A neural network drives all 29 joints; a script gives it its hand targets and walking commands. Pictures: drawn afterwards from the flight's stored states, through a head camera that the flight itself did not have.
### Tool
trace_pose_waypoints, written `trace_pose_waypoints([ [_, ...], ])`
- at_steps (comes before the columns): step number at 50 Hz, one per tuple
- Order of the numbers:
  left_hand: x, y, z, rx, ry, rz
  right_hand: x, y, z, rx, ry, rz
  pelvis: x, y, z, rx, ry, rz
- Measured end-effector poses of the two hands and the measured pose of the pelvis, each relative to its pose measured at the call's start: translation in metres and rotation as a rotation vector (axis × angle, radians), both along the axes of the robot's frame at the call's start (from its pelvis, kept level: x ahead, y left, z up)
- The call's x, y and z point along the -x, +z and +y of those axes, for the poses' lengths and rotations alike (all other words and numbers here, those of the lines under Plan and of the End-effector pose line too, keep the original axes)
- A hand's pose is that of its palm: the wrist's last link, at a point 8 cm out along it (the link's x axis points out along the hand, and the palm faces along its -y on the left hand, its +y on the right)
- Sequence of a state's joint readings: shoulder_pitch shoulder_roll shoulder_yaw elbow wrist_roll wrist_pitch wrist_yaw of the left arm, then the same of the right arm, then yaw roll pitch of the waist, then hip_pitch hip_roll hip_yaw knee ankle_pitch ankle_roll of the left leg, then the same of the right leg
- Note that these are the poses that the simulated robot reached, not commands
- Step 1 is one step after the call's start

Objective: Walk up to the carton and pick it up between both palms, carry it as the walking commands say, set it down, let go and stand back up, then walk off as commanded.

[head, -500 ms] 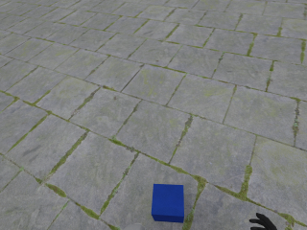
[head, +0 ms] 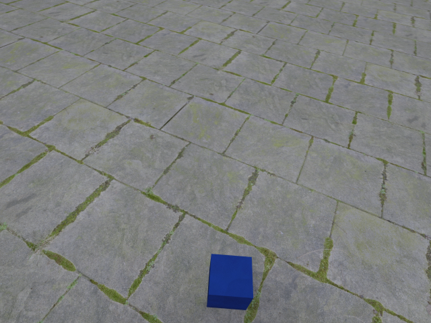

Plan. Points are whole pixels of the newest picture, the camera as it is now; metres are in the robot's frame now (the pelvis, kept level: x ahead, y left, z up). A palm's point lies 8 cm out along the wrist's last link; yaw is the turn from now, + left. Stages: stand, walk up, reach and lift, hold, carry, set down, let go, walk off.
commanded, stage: walk up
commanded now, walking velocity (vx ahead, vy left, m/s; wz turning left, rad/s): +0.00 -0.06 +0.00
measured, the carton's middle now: (228, 282) +0.42 -0.05 -0.68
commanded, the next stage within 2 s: stand in 1.26 s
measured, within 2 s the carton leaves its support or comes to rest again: neither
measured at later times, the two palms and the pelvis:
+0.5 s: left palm out of the picture +0.01 +0.19 -0.13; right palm out of the picture +0.05 -0.30 -0.12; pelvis -0.03 -0.04 +0.00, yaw +0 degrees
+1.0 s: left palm out of the picture +0.04 +0.15 -0.12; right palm out of the picture +0.01 -0.34 -0.13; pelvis -0.01 -0.09 +0.00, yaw +0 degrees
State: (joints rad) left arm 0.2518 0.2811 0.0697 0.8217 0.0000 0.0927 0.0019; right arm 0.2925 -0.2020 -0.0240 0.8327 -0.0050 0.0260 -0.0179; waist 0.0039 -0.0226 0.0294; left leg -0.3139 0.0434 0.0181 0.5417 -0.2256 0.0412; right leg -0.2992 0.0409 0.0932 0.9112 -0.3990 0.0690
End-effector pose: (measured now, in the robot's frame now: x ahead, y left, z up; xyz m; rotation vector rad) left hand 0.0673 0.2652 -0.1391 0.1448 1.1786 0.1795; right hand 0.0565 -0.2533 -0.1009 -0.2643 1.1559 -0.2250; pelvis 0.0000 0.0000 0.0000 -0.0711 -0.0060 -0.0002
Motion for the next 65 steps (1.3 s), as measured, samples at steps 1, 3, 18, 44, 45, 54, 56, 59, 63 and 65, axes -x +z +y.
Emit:
trace_pose_waypoints([
  [1,0.001,0.001,-0.002,-0.003,-0.001,-0.004,0.006,-0.002,-0.002,-0.003,-0.003,0.006,0.003,0.0,-0.002,-0.003,0.0,-0.002],
  [3,0.006,0.003,-0.008,-0.01,-0.004,-0.01,0.017,-0.005,-0.009,-0.009,-0.006,0.018,0.008,-0.001,-0.008,-0.01,0.0,-0.008],
  [18,0.059,0.027,-0.082,-0.027,-0.006,-0.006,0.019,-0.022,-0.053,-0.092,0.039,0.003,0.03,0.006,-0.052,-0.103,0.02,0.016],
  [44,0.018,0.023,-0.101,-0.061,-0.036,-0.034,0.04,-0.036,-0.082,-0.093,-0.02,0.081,0.012,-0.002,-0.086,-0.094,-0.003,0.011],
  [45,0.018,0.025,-0.104,-0.059,-0.04,-0.033,0.039,-0.035,-0.084,-0.096,-0.017,0.083,0.012,0.0,-0.088,-0.099,-0.001,0.016],
  [54,0.016,0.012,-0.11,-0.011,-0.063,-0.027,0.058,-0.031,-0.088,-0.051,-0.045,0.136,0.015,-0.003,-0.083,-0.054,-0.017,0.022],
  [56,0.012,0.008,-0.111,0.006,-0.063,-0.041,0.065,-0.028,-0.083,-0.048,-0.055,0.149,0.014,-0.003,-0.081,-0.055,-0.015,0.02],
  [59,0.009,0.008,-0.11,0.014,-0.062,-0.052,0.067,-0.026,-0.076,-0.053,-0.061,0.144,0.013,-0.002,-0.078,-0.052,-0.015,0.012],
  [63,0.011,0.008,-0.107,0.007,-0.06,-0.05,0.065,-0.028,-0.068,-0.071,-0.063,0.128,0.014,-0.002,-0.077,-0.052,-0.014,0.006],
  [65,0.014,0.007,-0.107,0.007,-0.058,-0.042,0.066,-0.029,-0.065,-0.079,-0.065,0.126,0.015,-0.002,-0.078,-0.053,-0.014,0.004],
])
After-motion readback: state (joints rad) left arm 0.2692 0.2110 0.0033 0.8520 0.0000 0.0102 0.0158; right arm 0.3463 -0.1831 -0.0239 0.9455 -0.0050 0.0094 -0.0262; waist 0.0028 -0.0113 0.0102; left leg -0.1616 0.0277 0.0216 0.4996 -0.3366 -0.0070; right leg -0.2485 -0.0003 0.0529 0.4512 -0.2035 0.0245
